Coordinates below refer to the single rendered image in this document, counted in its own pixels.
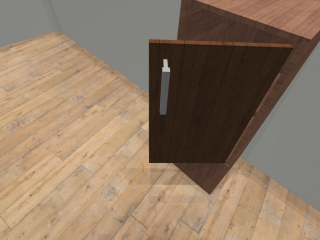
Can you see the handle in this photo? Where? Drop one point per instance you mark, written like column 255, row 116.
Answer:
column 164, row 87

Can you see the cupboard door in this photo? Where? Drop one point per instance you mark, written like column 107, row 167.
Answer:
column 215, row 88

